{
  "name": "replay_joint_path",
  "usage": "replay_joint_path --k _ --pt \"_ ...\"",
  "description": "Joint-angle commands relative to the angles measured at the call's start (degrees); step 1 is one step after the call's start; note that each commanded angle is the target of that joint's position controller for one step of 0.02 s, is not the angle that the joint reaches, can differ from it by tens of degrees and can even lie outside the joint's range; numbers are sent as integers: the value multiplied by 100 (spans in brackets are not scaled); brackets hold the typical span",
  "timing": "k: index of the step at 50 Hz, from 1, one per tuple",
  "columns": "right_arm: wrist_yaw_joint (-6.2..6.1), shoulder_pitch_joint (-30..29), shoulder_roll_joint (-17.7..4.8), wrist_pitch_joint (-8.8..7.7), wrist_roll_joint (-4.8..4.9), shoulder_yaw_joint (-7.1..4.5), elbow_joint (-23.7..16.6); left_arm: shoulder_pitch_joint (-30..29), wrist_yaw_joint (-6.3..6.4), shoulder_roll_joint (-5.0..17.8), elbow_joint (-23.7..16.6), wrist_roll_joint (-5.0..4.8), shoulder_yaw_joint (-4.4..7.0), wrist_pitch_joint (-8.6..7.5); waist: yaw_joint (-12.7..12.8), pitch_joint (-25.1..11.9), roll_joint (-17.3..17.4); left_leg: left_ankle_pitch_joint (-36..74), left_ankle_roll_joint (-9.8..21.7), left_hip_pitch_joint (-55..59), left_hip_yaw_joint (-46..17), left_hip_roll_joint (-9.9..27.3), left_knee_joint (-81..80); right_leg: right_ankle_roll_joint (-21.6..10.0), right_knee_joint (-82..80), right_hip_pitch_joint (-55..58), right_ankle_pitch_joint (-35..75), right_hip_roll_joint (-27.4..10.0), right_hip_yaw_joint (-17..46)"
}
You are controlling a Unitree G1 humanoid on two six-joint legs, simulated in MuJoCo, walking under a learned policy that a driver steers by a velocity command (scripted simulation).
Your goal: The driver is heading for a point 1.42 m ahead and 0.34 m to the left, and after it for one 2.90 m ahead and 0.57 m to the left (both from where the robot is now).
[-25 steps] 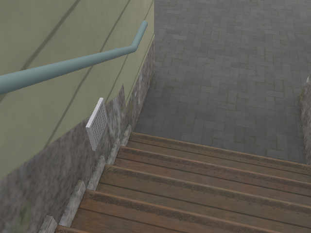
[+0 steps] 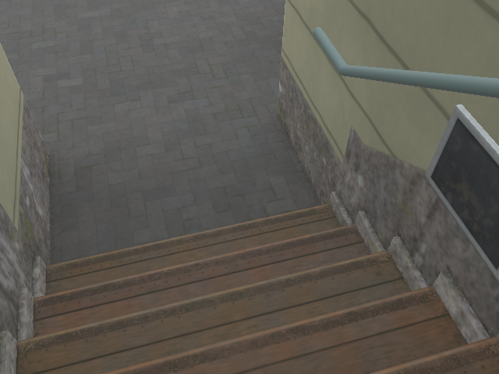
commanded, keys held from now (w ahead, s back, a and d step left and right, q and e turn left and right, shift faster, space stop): e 0.02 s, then no key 0.18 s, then q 0.12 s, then w+q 0.68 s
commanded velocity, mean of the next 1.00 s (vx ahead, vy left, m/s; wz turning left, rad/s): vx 0.23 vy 0.00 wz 0.19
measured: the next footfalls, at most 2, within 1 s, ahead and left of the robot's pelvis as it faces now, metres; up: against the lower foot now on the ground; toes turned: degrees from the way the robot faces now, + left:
left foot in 0.58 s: +0.04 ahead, +0.10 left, +0.00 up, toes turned +8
right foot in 1.00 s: +0.31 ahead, -0.04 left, -0.17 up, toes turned +16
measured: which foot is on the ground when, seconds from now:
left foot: down 0.00-0.00, up 0.02-0.56, down 0.58-1.00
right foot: down 0.00-0.58, up 0.60-0.98, down 1.00-1.00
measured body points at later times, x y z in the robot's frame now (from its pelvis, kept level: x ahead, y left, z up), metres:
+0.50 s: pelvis +0.04 -0.02 -0.01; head +0.04 -0.01 +0.44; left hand +0.08 +0.23 -0.15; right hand +0.06 -0.26 -0.15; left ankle -0.01 +0.10 -0.70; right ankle +0.03 -0.11 -0.72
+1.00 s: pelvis +0.22 +0.03 -0.12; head +0.21 +0.03 +0.33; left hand +0.33 +0.28 -0.23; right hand +0.24 -0.18 -0.27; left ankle +0.01 +0.09 -0.71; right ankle +0.29 -0.05 -0.88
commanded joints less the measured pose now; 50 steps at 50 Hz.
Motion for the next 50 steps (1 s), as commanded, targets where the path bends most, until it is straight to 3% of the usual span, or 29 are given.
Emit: replay_joint_path --k 1,2,3,4,6,8,9,12,13,14,16,17,18,20,22,28,29,30,31,32,34,35,37,38,40,41,46,49,50 --pt "11 -546 -433 -138 -137 -162 -502 1547 183 1075 254 -26 623 -362 1088 -644 -841 -1520 302 -1785 -392 212 1428 -733 -1351 3522 2335 -190 1023" --pt "-21 -508 -57 -179 30 -27 -1227 2148 209 1996 -27 76 789 -462 947 -1670 -1358 -2708 -26 -3130 -940 -894 2792 -2249 -1656 4876 3895 -2046 3704" --pt "-61 -1139 -204 -122 381 -52 -1285 2596 -15 1538 195 398 725 -479 1656 -665 -236 -2061 -84 -4080 -2531 -1439 2801 -2092 -2207 4349 2744 -2262 4117" --pt "-101 -1186 -380 -73 477 -70 -1180 2169 -140 1263 266 167 681 -458 1503 -60 -486 -1641 -22 -4399 -2598 -1268 3124 -1998 -2190 3675 2159 -2181 3573" --pt "-67 -108 -845 9 158 -233 -602 947 -259 898 79 -397 563 -363 443 -114 -463 -815 43 -3261 -2015 -699 3975 -1667 -2145 1740 1779 -1644 2395" --pt "318 753 -324 141 -69 -59 -9 497 -306 415 121 -151 360 -328 89 148 -72 494 2 -2017 -1802 -686 4400 -1131 -2096 -123 790 -879 1687" --pt "584 1106 -1 183 -13 75 246 181 -292 272 183 -14 256 -358 -44 144 -38 1182 -31 -1624 -1864 -631 4663 -866 -1924 -555 671 -649 1474" --pt "1006 951 -350 212 168 43 396 -377 -268 395 306 -235 41 -454 62 116 -237 1459 -339 -910 -1708 -589 4588 -605 -1665 -1222 224 -448 1078" --pt "1005 881 -439 200 148 26 377 -397 -280 460 407 -235 -12 -478 107 62 -354 1312 -478 -780 -1743 -546 4449 -622 -1534 -1091 475 -554 1182" --pt "489 -11 -187 630 331 155 93 4 154 602 417 -580 156 -201 281 -283 37 715 -164 -974 -1364 -795 2672 -803 -1401 364 2617 -948 1284" --pt "194 -218 -73 873 368 282 44 456 412 758 588 -418 122 27 666 -341 -600 -286 29 -591 -1361 -916 1993 -954 -925 1162 4755 -1006 1090" --pt "450 274 -513 560 117 103 121 670 -113 1196 662 -171 176 -283 664 -92 -1163 -113 -501 -924 -1538 -560 2529 -1215 -1117 1013 2099 -1402 1849" --pt "404 164 -775 447 89 -1 172 842 -240 1181 693 -346 277 -349 990 182 -846 -718 -620 -1717 -1865 -438 1921 -1531 -1623 1405 59 -1777 2653" --pt "139 -448 -709 384 -28 24 79 1758 -29 1356 1004 -412 412 -338 1609 491 -584 -1553 -498 -2760 -1654 -698 1983 -2046 -2432 2000 -2980 -2148 3868" --pt "70 -893 -288 185 17 247 100 1542 254 1112 815 -292 405 -360 1726 317 -571 -1620 -207 -2944 -1517 -734 1560 -1949 -2501 2459 -3496 -2026 3828" --pt "426 454 -131 -230 63 141 805 211 233 947 705 -107 416 -400 566 368 -48 27 610 1374 -465 -1294 -204 -1209 -1370 -332 -3018 -1119 1024" --pt "428 1033 -284 -297 -90 20 1003 -28 182 775 682 3 389 -407 228 378 440 289 804 2110 -1131 -1047 -678 -975 33 -905 -2461 -752 531" --pt "334 1927 -999 -344 -188 -153 1132 -286 129 436 393 74 347 -474 -26 15 1312 1667 1638 3215 -3667 268 -1289 -394 2259 -2180 -2575 88 152" --pt "468 2523 -1157 -362 -253 -165 1156 -665 30 136 119 -75 172 -555 -396 298 1047 586 2366 3716 -5436 976 -1894 -406 2172 -3715 -2621 616 1443" --pt "608 1884 -860 -348 -191 -115 1092 -889 75 242 154 -174 171 -583 -162 1032 460 330 2364 3680 -5206 1119 -1863 -328 2434 -4554 -1998 288 1843" --pt "738 755 -302 -191 20 41 799 -703 190 553 466 12 192 -540 327 409 -182 633 1925 2620 -3739 360 -1207 -93 2834 -3779 -991 -3 1216" --pt "711 261 53 -105 -131 177 705 -372 181 227 593 199 5 -493 615 497 -246 897 1597 1532 -3021 -18 -925 -148 2316 -2990 31 -270 1321" --pt "563 -189 409 -103 -143 398 393 -24 -2 316 759 406 -75 -464 658 308 49 906 1389 -73 -2352 -655 -743 -133 1335 -1683 2215 -325 1276" --pt "500 99 90 -149 -90 365 503 -217 -70 456 723 351 -39 -433 533 310 381 666 1530 -384 -2471 -654 -693 -42 1192 -1426 2600 -260 1045" --pt "425 503 -179 -236 -99 377 630 -534 -128 476 544 270 -125 -420 291 315 -144 46 1487 -1168 -2423 -855 -30 29 55 -857 4055 -235 903" --pt "507 582 -282 -214 -136 418 710 -646 -81 284 453 221 -156 -411 382 254 75 -217 1464 -2074 -2340 -1018 -31 74 -14 315 4086 -87 597" --pt "678 420 -703 -199 -56 361 371 -728 107 508 -107 180 -160 -304 506 754 311 -655 1657 -1628 -3765 -877 1160 381 -925 1056 1660 165 826" --pt "865 223 -877 -37 104 274 217 853 83 713 694 -36 -44 -400 939 596 -279 200 1570 -78 -3764 -1369 3674 166 -3389 1799 1774 53 732" --pt "1133 258 -678 39 -85 337 204 2199 18 1007 1187 28 119 -479 1319 120 -296 1285 1344 -1221 -3551 -1626 4948 -142 -2857 3873 2570 -377 646"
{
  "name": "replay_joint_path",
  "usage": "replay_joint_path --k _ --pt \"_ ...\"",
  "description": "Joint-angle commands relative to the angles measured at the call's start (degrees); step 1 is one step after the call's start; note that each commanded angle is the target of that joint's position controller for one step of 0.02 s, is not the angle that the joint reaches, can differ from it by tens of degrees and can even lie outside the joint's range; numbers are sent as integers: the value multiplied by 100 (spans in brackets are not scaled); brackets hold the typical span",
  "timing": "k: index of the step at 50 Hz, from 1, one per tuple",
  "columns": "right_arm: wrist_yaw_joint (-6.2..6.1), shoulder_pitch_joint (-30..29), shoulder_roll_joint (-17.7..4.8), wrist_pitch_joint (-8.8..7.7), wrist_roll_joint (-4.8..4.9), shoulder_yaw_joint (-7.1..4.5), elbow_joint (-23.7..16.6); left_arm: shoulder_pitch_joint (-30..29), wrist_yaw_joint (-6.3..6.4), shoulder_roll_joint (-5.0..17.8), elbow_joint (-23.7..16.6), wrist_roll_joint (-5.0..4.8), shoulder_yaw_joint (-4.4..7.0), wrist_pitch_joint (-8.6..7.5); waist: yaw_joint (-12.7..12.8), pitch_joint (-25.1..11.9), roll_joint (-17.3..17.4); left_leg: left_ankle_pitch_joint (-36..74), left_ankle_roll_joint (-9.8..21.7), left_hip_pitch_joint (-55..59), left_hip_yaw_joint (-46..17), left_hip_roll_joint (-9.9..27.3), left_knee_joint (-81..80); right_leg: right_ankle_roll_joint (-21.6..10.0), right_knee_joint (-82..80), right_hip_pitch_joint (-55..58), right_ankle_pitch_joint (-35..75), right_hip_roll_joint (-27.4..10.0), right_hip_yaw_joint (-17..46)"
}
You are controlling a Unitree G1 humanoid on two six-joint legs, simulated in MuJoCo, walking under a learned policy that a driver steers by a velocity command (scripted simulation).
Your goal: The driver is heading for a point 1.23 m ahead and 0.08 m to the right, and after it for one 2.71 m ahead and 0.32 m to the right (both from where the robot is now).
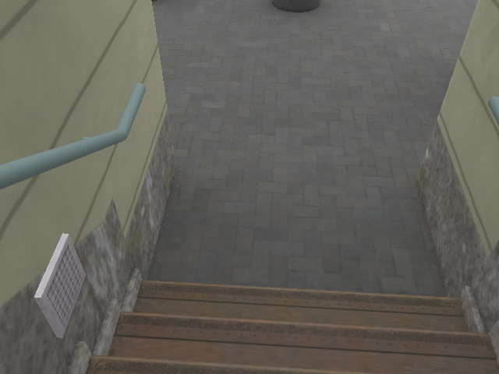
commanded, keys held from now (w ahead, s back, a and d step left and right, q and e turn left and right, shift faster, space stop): w+q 0.22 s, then w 0.32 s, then w+e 0.46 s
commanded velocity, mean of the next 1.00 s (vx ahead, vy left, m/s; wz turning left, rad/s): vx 0.49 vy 0.00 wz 0.11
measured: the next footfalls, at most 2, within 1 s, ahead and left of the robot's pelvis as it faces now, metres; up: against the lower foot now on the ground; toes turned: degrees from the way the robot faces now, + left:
left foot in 0.50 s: +0.38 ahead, +0.18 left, -0.17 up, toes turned +17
right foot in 0.98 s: +0.67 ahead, -0.04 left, -0.35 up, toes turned -6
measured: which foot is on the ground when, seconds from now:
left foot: down 0.00-0.02, up 0.04-0.48, down 0.50-1.00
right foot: down 0.00-0.50, up 0.52-0.96, down 0.98-1.00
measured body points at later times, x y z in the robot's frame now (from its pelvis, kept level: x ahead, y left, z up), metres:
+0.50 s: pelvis +0.27 +0.05 -0.17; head +0.28 +0.06 +0.27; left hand +0.09 +0.22 -0.32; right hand +0.51 -0.12 -0.28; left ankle +0.36 +0.17 -0.92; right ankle +0.04 -0.10 -0.75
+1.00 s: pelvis +0.58 +0.06 -0.36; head +0.59 +0.04 +0.09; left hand +0.73 +0.31 -0.47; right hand +0.50 -0.15 -0.51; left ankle +0.36 +0.17 -0.91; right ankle +0.65 -0.04 -1.10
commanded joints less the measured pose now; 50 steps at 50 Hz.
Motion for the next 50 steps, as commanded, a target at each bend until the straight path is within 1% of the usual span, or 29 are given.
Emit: replay_joint_path --k 1,2,3,5,6,7,8,10,12,13,17,21,22,24,25,26,27,28,29,31,32,36,39,40,44,47,48,49,50 --pt "363 143 -24 -1 111 -60 -456 4159 -11 1268 1279 84 513 -77 1191 -772 -1152 1105 15 -3715 -879 -24 4026 -1479 1626 5249 3936 -1387 672" --pt "364 850 53 -60 252 -40 -648 3541 -150 1812 926 54 650 -35 741 -1260 -897 419 -221 -5570 -324 -3 5452 -2731 2280 5900 5586 -2432 1975" --pt "308 83 -449 -19 266 -98 -1087 3096 -119 1895 858 324 843 63 1345 -613 -435 620 -693 -7368 -336 412 5797 -3239 1546 5870 3703 -3362 3401" --pt "157 -471 -434 221 175 -66 -804 1792 -122 125 900 281 302 104 798 750 1137 3045 -434 -6776 -750 1493 3777 -1835 929 2523 518 -2398 1850" --pt "127 -242 -252 275 13 10 -582 882 20 -720 683 252 -5 -17 68 1182 934 4735 -163 -4913 -674 2023 1405 -1171 190 162 28 -1448 703" --pt "225 -305 -129 298 -169 -2 -357 879 113 -690 804 129 19 -163 9 1515 -19 5197 -26 -3765 -100 2124 1002 -1012 158 -1402 -431 -879 174" --pt "352 -518 -376 241 -232 -55 -411 292 211 -614 561 86 -30 -354 144 1390 128 6403 3 -2461 274 2008 -714 -1084 105 -2629 -1107 -478 -511" --pt "526 -1102 -278 266 -119 5 -407 1401 266 104 1223 320 55 -438 467 1156 -87 6855 -174 -2431 235 1940 -45 -1356 202 -2343 -1626 -870 55" --pt "415 -1548 -482 185 -109 24 -664 1723 345 283 1393 298 -34 -502 594 1114 453 7013 -225 -4021 -587 2207 -1135 -1314 794 -424 -759 -1364 442" --pt "257 -1975 -659 128 -230 -41 -791 2141 414 261 1410 76 -37 -511 901 980 366 7303 -257 -5097 -549 2034 -2363 -1173 1158 1127 -684 -1364 538" --pt "168 -2479 -684 337 -282 29 -952 2287 187 280 1373 242 -114 -382 924 1262 100 8396 -259 -1535 777 1643 -3344 -920 1562 -1429 -2655 -769 -176" --pt "183 -3530 -675 443 -373 129 -1292 2401 198 905 1432 -72 202 -200 1437 1902 436 6523 -391 -2604 552 1877 -5613 -1039 2202 1141 -2084 -1230 785" --pt "143 -3317 -603 379 -377 146 -1244 2514 211 796 1491 -81 211 -126 1427 1660 343 6143 -415 -2147 657 1778 -5666 -1116 2591 1421 -1456 -1197 842" --pt "-3 -1159 -1072 245 -110 -133 -429 2171 -97 911 1496 322 227 62 605 1033 710 7180 -251 608 902 1656 -5858 -884 4463 474 -456 -976 420" --pt "-137 108 -1720 98 -140 -452 -144 2569 -315 748 1608 271 234 76 227 420 1060 7764 96 2774 1144 1650 -5673 -424 5925 -527 -872 -441 -54" --pt "-125 1141 -1873 204 -225 -494 84 3111 -523 244 1559 40 157 164 213 -1370 2143 11004 1433 5697 107 2651 -3506 128 9211 -2554 -5196 333 -457" --pt "-138 2041 -1646 259 -254 -543 315 2326 -649 338 1027 -123 206 116 -398 -2098 1518 10731 1680 6940 -489 3200 -3157 256 9734 -3768 -5599 215 -91" --pt "-193 1900 -1616 199 -284 -566 341 1028 -578 495 323 -385 223 -40 -666 -868 1103 9712 1629 5985 -960 3576 -3715 419 9756 -5109 -5545 -9 -235" --pt "-448 679 -1762 330 543 -730 97 984 62 647 573 -614 343 82 -252 -184 219 8550 1184 4454 -1198 3736 -4360 185 8302 -5166 -5167 35 239" --pt "-607 -27 -1334 241 556 -561 -144 1502 232 561 753 -180 353 318 430 647 52 6553 1106 1583 -917 3732 -5106 198 7084 -3495 -4203 -214 517" --pt "-268 -1095 -223 -55 -273 -90 -322 1115 9 120 367 -11 164 -19 987 825 52 5798 872 -553 66 3132 -5552 -222 5352 -2733 -1832 -1067 896" --pt "-172 -1317 -940 -265 -297 -275 -562 2336 -371 41 1136 175 262 -100 1294 507 255 5396 1015 -2584 694 2633 -4658 -97 5483 -1009 -324 -275 56" --pt "-513 -173 -294 -364 -103 -5 16 193 -182 575 318 53 349 -98 315 440 537 4098 476 425 434 2835 -3803 42 2617 -3425 1656 -896 973" --pt "-521 26 -352 -313 -233 49 110 115 -168 524 374 -66 296 -85 312 586 514 3702 297 150 545 2773 -3476 122 2047 -2992 2615 -912 885" --pt "-259 -52 -574 -76 -200 12 36 -401 -153 584 167 104 390 108 452 1278 840 3372 214 -1276 553 2903 -3510 18 2064 -1147 1106 -333 -202" --pt "-461 345 -1090 116 -83 -240 304 -665 -47 713 248 -61 413 55 109 1328 297 4406 -177 541 618 2672 -2313 -93 475 -1363 488 -285 -276" --pt "-359 302 -1312 186 -330 -259 262 441 -36 586 665 -23 461 -32 515 803 583 5302 -151 -77 811 2746 -1409 -74 1274 277 412 51 -810" --pt "-218 -387 -1466 207 -372 -327 131 1956 -68 1009 1160 -143 697 -160 1293 662 94 5812 -279 -815 1372 2377 6 -187 1031 1910 672 495 -1356" --pt "-3 -287 -1368 194 -303 -309 398 3368 -65 1483 1580 18 936 -159 2045 445 -870 3876 -639 -2127 1381 1846 2889 -1008 359 3604 2200 -9 -709"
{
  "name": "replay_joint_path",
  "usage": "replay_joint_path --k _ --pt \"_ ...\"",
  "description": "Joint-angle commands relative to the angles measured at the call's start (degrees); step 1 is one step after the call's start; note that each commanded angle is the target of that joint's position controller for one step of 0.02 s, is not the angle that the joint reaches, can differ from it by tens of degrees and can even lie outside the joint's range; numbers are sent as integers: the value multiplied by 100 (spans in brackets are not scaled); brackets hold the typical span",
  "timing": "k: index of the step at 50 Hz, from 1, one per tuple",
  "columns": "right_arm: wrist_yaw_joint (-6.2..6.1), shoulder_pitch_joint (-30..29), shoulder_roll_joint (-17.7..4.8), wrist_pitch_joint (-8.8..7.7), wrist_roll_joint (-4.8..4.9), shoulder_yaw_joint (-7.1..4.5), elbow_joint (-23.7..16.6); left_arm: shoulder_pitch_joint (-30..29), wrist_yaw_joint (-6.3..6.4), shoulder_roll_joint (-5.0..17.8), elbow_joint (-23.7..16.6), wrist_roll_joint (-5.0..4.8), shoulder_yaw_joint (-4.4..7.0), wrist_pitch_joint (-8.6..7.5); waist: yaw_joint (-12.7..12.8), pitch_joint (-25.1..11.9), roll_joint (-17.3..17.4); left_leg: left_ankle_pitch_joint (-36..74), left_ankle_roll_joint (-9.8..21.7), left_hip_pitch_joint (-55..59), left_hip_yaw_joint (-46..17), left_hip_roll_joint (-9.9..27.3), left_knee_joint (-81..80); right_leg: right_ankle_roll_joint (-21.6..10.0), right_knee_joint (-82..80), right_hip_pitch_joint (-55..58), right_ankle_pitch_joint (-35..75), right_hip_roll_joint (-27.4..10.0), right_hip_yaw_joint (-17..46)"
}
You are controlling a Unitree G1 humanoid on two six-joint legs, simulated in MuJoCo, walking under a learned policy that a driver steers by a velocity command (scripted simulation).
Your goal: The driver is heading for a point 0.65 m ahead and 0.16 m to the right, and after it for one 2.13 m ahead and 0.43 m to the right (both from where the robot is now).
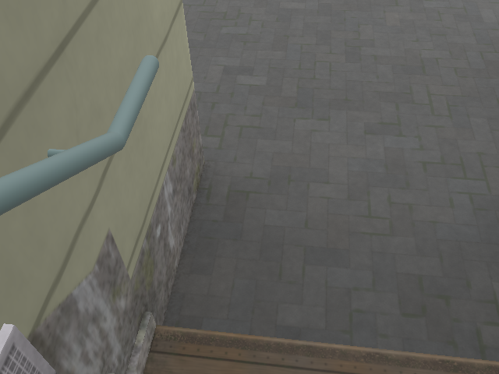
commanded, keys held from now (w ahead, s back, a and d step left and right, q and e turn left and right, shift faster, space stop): w+e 0.78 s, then e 0.16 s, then q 0.06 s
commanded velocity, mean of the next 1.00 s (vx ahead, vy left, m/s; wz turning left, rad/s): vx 0.46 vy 0.00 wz -0.56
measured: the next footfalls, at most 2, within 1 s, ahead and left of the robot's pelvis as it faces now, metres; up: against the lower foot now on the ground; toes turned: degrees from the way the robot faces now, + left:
left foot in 0.38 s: +0.38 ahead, +0.07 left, -0.17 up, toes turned -10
right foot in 0.94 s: +0.61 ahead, -0.25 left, -0.35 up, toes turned -44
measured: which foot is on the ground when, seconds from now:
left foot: down 0.00-0.00, up 0.02-0.36, down 0.38-0.94, up 0.96-1.00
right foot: down 0.00-0.38, up 0.40-0.92, down 0.94-1.00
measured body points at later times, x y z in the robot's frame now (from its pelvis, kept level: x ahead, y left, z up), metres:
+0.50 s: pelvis +0.31 +0.01 -0.22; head +0.31 +0.01 +0.23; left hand +0.41 +0.24 -0.36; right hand +0.26 -0.24 -0.36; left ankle +0.34 +0.08 -0.94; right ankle +0.20 -0.10 -0.67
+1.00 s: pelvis +0.57 -0.13 -0.37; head +0.59 -0.13 +0.08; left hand +0.84 -0.01 -0.49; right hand +0.32 -0.23 -0.50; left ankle +0.45 +0.08 -0.82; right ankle +0.58 -0.23 -1.11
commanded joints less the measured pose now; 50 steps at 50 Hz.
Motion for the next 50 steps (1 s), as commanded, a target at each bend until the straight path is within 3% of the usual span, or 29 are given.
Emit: replay_joint_path --k 1,2,3,4,6,7,9,10,12,13,15,18,19,20,22,23,26,29,31,34,36,40,43,44,45,47,48,49,50 --pt "580 615 -434 37 176 -201 -216 4228 2 1595 1238 -74 493 -69 1221 -1744 -1880 125 40 -4406 -525 -632 4897 -1964 1442 6477 5658 -1019 1179" --pt "699 -1009 -677 -57 322 -197 -998 4524 49 1579 1275 95 560 -155 1849 -1382 -955 211 68 -5972 -903 -702 5002 -1939 1044 6560 5018 -1254 2012" --pt "603 -1813 -807 -153 493 -267 -1429 3934 -21 1452 1160 -167 518 -172 1751 -564 -386 516 163 -6651 -1064 -553 4343 -1745 741 5342 3334 -1438 2130" --pt "416 -1514 -742 -190 461 -274 -1581 2984 -170 948 978 -189 313 -70 1063 -95 -317 1433 430 -6868 -1715 -343 3728 -1740 246 3774 -356 -1693 3022" --pt "258 -1342 -496 -227 45 -178 -1297 1060 -87 -543 467 86 -331 -38 76 901 553 3782 971 -5091 -2135 556 883 -1417 -194 -387 -1322 -1339 2087" --pt "253 -1302 -580 -189 -34 -207 -1171 91 12 -581 60 -24 -421 -101 -128 823 543 5348 983 -3103 -1647 401 -1265 -1395 -473 -2338 -1367 -654 1138" --pt "403 -1112 -440 10 6 -143 -1018 320 43 355 151 -78 -247 -182 -257 310 -233 6050 608 -1476 -1058 -221 -436 -1401 252 -3648 -2185 -131 1116" --pt "370 -628 -375 -52 13 -61 -1001 402 87 511 -64 -12 -248 -263 -270 1 305 5909 424 -770 -773 -471 -448 -1353 904 -3865 -1687 65 892" --pt "159 -1372 -697 -130 -73 -59 -1283 1371 259 229 129 -30 -398 -332 419 -226 77 6758 -32 -2479 -1349 -214 -2302 -1175 2241 -1374 -2591 103 1507" --pt "115 -1946 -442 -137 100 113 -1372 1780 383 10 183 -129 -430 -270 816 69 218 8049 -81 -1849 -1229 -192 -4591 -874 2431 -1517 -3672 410 1178" --pt "204 -2161 -801 50 194 -14 -1492 1951 149 879 153 11 -303 -64 584 348 -18 7303 87 -1053 -833 -414 -4784 -1223 2355 -1710 -3503 23 2369" --pt "85 -789 -1255 38 320 -261 -1218 2049 -145 840 16 -18 -202 38 -15 186 475 7201 459 516 -432 -580 -6388 -978 4240 -913 -1753 443 2443" --pt "84 760 -1717 -49 360 -501 -656 1701 -431 734 18 293 -266 102 -554 -295 444 7279 824 2135 -856 -187 -5610 -730 5931 -1458 -1001 437 2578" --pt "190 1483 -1954 -89 306 -554 -469 3382 -623 -462 445 -51 -303 57 43 -1808 2199 10468 2206 4690 -1936 1177 -3699 -233 9186 -3425 -4765 1273 1287" --pt "302 680 -1795 -16 338 -530 -660 1970 -519 223 -398 -297 -273 107 -293 -1213 1184 7825 2725 3932 -3696 2272 -4781 -81 10561 -6276 -4592 919 763" --pt "273 405 -1052 -17 321 -332 -489 1560 -366 136 -506 -216 -328 143 -139 -562 322 4778 2213 2890 -3751 2216 -5179 -163 9500 -6575 -3411 394 1299" --pt "31 -533 20 -242 84 11 -266 1627 -308 -315 -491 -15 -407 307 775 714 226 4180 1686 -586 -2437 1241 -5630 -499 7116 -4972 -1200 -485 1460" --pt "-87 -993 -218 -535 171 64 -285 1076 -542 206 -278 100 -39 299 521 543 387 4280 1397 -2521 -893 529 -5826 -362 4696 -2541 448 -307 554" --pt "-101 -330 -718 -474 8 -6 42 1506 -635 33 -198 79 -60 168 785 306 555 5781 1304 -1898 -1016 872 -5296 -262 5581 -2675 14 -168 593" --pt "-358 1257 -375 -414 22 103 751 179 -411 -85 -388 -1 -176 67 -78 421 353 5282 1104 1735 -1590 1182 -4503 -204 3024 -5774 1288 -495 1448" --pt "-458 1520 61 -319 0 225 715 -355 -371 -188 -463 -65 -242 21 -248 664 -13 4891 978 1288 -914 964 -4311 -196 1260 -4910 2700 -536 1106" --pt "-175 599 -373 -307 104 99 247 -863 -411 -59 -826 -14 -175 214 41 1060 304 4485 620 -1426 -217 648 -4416 -123 1623 -1033 2175 -95 99" --pt "-437 1181 -858 -204 412 -155 475 -1166 -341 199 -747 78 -51 161 -251 1204 362 5735 232 429 -341 748 -3275 -70 -6 -1568 940 114 -224" --pt "-463 1148 -1258 -149 306 -297 446 -829 -288 139 -653 113 7 230 -83 928 591 7036 208 611 -441 840 -2835 -23 11 -877 331 372 -525" --pt "-419 1619 -1189 -98 144 -421 806 -129 -98 85 -342 65 50 314 -54 679 619 7008 -81 832 -370 679 -2011 -78 -563 54 1472 207 -269" --pt "-125 73 -1309 71 312 -427 82 2397 39 874 715 -26 466 207 1388 521 -389 6104 -460 -1456 -129 153 295 -441 -1694 3677 2803 449 -690" --pt "299 855 30 120 122 -105 248 3901 90 1271 1160 88 539 243 1349 -2058 -1185 -28 -757 -3696 -471 -285 3685 -2318 1188 7704 6891 -1430 1151" --pt "579 -223 -330 -11 346 -190 -453 4427 131 1143 1152 107 531 244 1874 -2913 -274 -409 -687 -4871 -1167 -177 4060 -2629 1488 8325 7231 -2186 2145" --pt "553 -1204 -493 -96 613 -242 -841 3950 159 1060 1145 83 519 150 1838 -1525 -38 -434 -630 -5578 -1130 58 3680 -2234 926 6679 6231 -2307 1825"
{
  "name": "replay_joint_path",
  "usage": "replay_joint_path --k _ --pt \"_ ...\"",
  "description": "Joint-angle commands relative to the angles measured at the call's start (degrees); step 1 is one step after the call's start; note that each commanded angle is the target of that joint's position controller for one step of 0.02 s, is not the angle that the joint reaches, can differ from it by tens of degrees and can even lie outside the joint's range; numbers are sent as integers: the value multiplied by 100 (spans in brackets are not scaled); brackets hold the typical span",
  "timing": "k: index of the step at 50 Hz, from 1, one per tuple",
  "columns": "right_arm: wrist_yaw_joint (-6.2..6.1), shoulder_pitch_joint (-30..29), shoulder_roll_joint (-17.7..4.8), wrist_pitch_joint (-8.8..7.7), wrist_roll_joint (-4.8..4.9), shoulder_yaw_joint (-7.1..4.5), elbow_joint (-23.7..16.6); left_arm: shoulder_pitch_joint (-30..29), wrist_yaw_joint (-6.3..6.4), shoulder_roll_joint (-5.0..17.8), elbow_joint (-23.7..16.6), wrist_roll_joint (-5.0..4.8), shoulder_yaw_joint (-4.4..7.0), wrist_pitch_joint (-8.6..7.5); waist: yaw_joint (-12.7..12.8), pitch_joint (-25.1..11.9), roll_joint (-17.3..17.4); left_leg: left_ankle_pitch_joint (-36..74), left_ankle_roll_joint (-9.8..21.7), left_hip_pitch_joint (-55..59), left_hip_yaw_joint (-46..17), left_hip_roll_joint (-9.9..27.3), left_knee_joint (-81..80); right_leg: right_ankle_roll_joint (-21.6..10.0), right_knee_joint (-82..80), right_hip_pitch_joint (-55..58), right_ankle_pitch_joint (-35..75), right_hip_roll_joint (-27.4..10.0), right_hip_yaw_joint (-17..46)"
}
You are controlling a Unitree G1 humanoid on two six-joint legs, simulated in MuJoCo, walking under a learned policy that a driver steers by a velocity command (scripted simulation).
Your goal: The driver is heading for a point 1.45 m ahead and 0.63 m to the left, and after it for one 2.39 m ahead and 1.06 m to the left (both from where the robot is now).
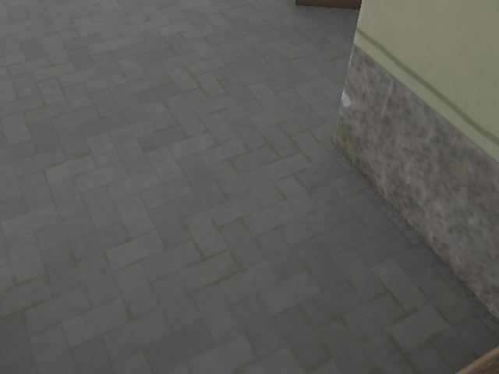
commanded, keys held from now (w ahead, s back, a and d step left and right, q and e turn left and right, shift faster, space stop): q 1.00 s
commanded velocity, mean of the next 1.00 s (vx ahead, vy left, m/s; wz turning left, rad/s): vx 0.05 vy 0.00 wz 0.38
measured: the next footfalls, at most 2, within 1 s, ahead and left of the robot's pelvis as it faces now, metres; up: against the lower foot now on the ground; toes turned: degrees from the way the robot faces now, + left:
left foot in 0.40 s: +0.29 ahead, +0.27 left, -0.17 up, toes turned +12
right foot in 0.90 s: +0.42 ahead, +0.07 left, -0.17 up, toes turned +29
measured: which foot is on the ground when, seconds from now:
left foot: up 0.00-0.38, down 0.40-0.90, up 0.92-1.00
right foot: down 0.00-0.42, up 0.44-0.88, down 0.90-1.00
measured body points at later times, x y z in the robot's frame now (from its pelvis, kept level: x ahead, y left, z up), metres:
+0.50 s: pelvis +0.20 +0.14 -0.19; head +0.25 +0.17 +0.26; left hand +0.20 +0.41 -0.34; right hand +0.34 -0.11 -0.31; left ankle +0.26 +0.26 -0.92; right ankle +0.12 -0.03 -0.63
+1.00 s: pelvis +0.29 +0.14 -0.19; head +0.31 +0.13 +0.26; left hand +0.35 +0.45 -0.26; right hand +0.55 -0.04 -0.29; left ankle +0.23 +0.26 -0.84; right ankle +0.38 +0.05 -0.92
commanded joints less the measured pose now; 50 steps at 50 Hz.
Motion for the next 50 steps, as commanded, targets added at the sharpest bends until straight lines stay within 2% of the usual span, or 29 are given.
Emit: replay_joint_path --k 1,2,3,4,5,6,7,8,10,13,16,19,20,21,22,23,24,26,27,30,33,36,40,44,45,46,47,48,50 --pt "244 -1610 -462 -299 264 -68 -1434 2811 55 718 607 -116 245 71 1320 -1053 696 -25 219 -5002 -921 526 -24 -1652 855 4419 5112 -2545 1733" --pt "119 -991 -450 -315 33 -120 -1214 1421 -58 308 250 -378 16 24 397 -225 689 839 482 -4104 -956 602 -1756 -1331 394 2126 3679 -2065 1141" --pt "14 -777 -362 -289 -228 -115 -1064 917 -84 -81 49 -338 -147 -23 108 678 264 1903 745 -2807 -925 613 -2514 -1097 -144 -295 3025 -1783 714" --pt "62 65 -276 -213 -225 -200 -556 753 -145 -186 -36 -294 -206 -82 -221 673 476 3763 778 -1278 -816 467 -3874 -954 -491 -1675 2658 -1413 170" --pt "-459 -400 32 106 468 -116 -653 327 126 449 161 -416 -54 53 -359 222 34 4261 629 -49 -525 -156 -4804 -594 -80 -2068 3422 -1134 166" --pt "-644 353 1 284 538 -140 -299 231 227 490 38 -402 -71 44 -641 -311 -87 5390 623 611 -307 -385 -3985 -565 496 -2094 4044 -1179 -59" --pt "66 1127 216 -27 -169 -33 -249 12 -215 781 -352 100 -45 -239 -740 305 149 6203 608 848 -607 -70 -3834 -694 346 -2999 2528 -1015 -379" --pt "133 758 -32 -174 -288 -153 -396 -77 -256 808 -245 170 73 -303 -502 232 251 6438 600 122 -1405 242 -4361 -575 678 -2302 1020 -1499 126" --pt "-49 -384 -421 -162 -321 -281 -833 1327 -102 -38 335 70 -192 -280 247 535 52 7222 709 -1389 -1673 668 -5575 -469 1393 -839 -358 -2075 667" --pt "-319 -2063 -425 -17 -171 -206 -1365 1933 267 -162 322 -18 -306 10 999 648 93 7581 677 -1955 -1266 732 -7419 -209 2056 -47 -1769 -2188 1165" --pt "-401 -2393 -363 230 -180 -212 -1631 2004 315 282 252 -89 -200 164 1116 844 -140 6747 758 -1464 -840 494 -7652 -156 2073 -381 -2113 -2555 1428" --pt "-453 -1867 -828 253 -39 -518 -1497 1550 373 936 225 4 83 167 753 682 96 6977 1113 -334 -436 153 -8228 232 3098 -525 -2507 -2494 870" --pt "-430 -1623 -1129 232 919 -769 -1135 767 604 378 -99 -944 167 416 570 193 -243 8070 934 887 -418 -267 -7806 744 5009 -1360 -1472 -1233 -398" --pt "-354 -438 -1812 187 749 -927 -831 701 693 178 -453 -881 86 409 97 -698 1038 11365 1273 2875 -808 325 -6868 1359 7400 -2850 -3413 -822 -776" --pt "-250 -312 -1974 166 597 -841 -830 916 713 209 -728 -975 48 335 -36 -1748 2137 12194 2069 4017 -1925 1227 -6486 1769 9687 -3861 -4696 -545 -243" --pt "-228 -422 -1914 189 580 -781 -1018 556 744 193 -918 -1090 26 263 -285 -2237 1967 11731 2514 3984 -2600 1561 -6723 1786 10524 -4404 -4763 -455 185" --pt "-334 -550 -1568 291 544 -640 -1015 54 797 4 -1160 -1036 -44 284 -255 -2098 1641 11037 2577 3653 -2642 1508 -6846 1674 10568 -4865 -4622 -426 344" --pt "-609 -944 -1686 422 366 -540 -1251 -287 996 -495 -1576 -964 -313 445 -220 -2121 986 8404 2887 2903 -3891 2242 -7430 1370 10429 -5351 -3554 -459 927" --pt "-638 -1387 -1294 491 260 -378 -1491 -254 1058 -267 -1497 -936 -253 593 52 -1653 272 8020 2769 1702 -3658 2133 -7468 1156 9850 -4777 -3142 -533 1019" --pt "-714 -2102 -1101 631 381 -207 -1941 -49 938 45 -1520 -802 -126 753 480 -993 467 6296 2257 -11 -2756 1167 -7429 993 9012 -4271 -1525 -120 889" --pt "-1073 -2450 -908 748 471 -86 -2310 -805 746 -372 -2143 -489 -324 821 520 -457 608 5997 2041 -816 -2321 408 -7324 1355 7508 -4047 15 230 563" --pt "-1243 -2304 -1034 832 500 -271 -2535 -1364 660 -470 -2596 -336 -394 709 347 -691 1028 5546 2030 -554 -2420 222 -7750 1512 4257 -2615 603 227 639" --pt "-1042 -2283 -1175 666 414 -521 -2859 -1604 538 -103 -2750 -545 -218 695 139 -860 1326 4635 2230 -104 -3401 714 -7882 1234 3055 -1820 -267 190 1037" --pt "-928 -2566 -869 686 579 -505 -3035 -803 408 91 -2298 -667 56 524 606 -396 1086 3837 1653 -780 -3510 -128 -7339 858 349 -1 -162 236 807" --pt "-872 -2286 -532 674 462 -447 -3016 -161 375 253 -2119 -494 125 479 642 -817 690 2808 1362 -1451 -3132 -535 -6288 535 342 1210 506 -546 1363" --pt "-845 -1953 -218 604 383 -385 -3141 410 359 620 -1999 -358 211 521 518 -1293 -905 963 880 -2843 -2450 -1516 -4561 -329 544 2366 2202 -1845 2787" --pt "-812 -2076 -724 436 488 -572 -3309 638 265 762 -1929 -293 291 459 564 -1456 -1428 582 505 -3762 -2499 -1429 -3334 -1250 -160 2323 1658 -2632 4513" --pt "-815 -2370 -1130 416 494 -740 -3202 403 272 586 -1949 -325 266 426 553 -984 -1011 1090 368 -4202 -2395 -1210 -2259 -1299 -287 2015 802 -2463 4224" --pt "-882 -2383 -1219 616 406 -818 -3015 -379 372 166 -2047 -481 125 553 253 -528 -681 2122 317 -3965 -1917 -899 -1752 -586 -312 1018 -88 -1697 2705"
